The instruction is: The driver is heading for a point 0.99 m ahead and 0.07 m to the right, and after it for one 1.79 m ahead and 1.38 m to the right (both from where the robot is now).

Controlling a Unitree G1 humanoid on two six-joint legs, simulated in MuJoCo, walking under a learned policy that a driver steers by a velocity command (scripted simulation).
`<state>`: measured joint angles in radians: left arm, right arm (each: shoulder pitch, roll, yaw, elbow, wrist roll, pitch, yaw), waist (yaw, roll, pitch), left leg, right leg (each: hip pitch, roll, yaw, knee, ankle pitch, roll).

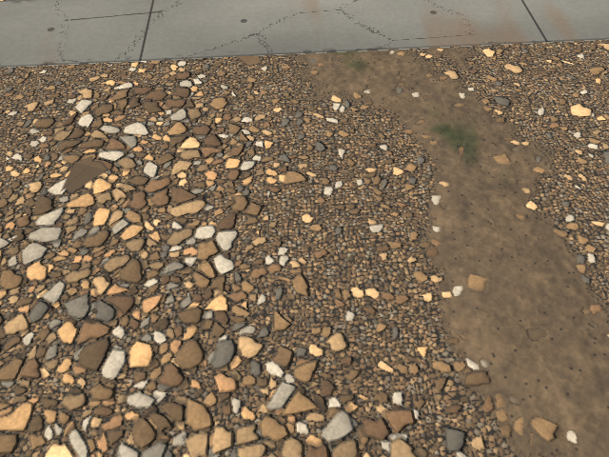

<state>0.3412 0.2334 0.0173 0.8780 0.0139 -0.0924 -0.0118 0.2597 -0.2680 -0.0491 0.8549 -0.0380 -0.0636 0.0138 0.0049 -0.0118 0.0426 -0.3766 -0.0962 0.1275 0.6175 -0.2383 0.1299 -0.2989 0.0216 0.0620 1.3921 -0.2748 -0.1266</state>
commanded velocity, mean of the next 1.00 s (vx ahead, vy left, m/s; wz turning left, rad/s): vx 1.00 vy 0.00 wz -0.08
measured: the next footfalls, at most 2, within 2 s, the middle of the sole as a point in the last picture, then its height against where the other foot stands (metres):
right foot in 0.36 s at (376, 424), level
left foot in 0.82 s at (298, 257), level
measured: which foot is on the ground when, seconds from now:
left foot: down 0.00-0.36, up 0.38-0.80, down 0.82-1.00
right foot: up 0.00-0.34, down 0.36-0.82, up 0.84-1.00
